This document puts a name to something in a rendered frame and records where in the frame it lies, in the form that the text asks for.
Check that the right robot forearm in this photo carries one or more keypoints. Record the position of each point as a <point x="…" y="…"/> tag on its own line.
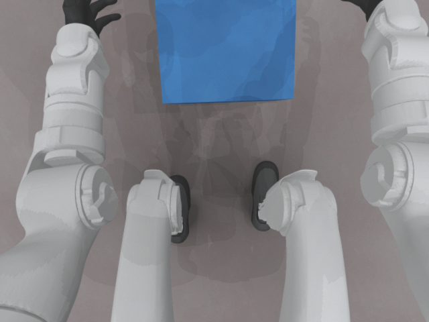
<point x="396" y="47"/>

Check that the left robot foot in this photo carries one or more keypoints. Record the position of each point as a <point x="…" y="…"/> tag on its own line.
<point x="185" y="200"/>

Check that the left robot forearm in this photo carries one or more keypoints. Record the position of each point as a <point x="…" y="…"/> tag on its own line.
<point x="74" y="103"/>

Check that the right robot hand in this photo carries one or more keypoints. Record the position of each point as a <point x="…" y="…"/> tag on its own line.
<point x="367" y="6"/>

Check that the left robot hand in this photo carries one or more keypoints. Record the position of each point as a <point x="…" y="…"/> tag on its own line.
<point x="84" y="12"/>

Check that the carton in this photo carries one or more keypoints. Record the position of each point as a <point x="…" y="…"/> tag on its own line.
<point x="224" y="51"/>

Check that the left robot upper arm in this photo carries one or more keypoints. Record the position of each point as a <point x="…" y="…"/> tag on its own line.
<point x="62" y="210"/>

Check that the right robot foot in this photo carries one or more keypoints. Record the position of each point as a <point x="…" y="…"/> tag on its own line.
<point x="264" y="177"/>

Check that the robot foot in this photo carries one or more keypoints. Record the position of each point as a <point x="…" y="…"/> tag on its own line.
<point x="185" y="200"/>
<point x="264" y="177"/>

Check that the right robot upper arm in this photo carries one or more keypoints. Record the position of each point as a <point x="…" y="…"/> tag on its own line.
<point x="396" y="180"/>

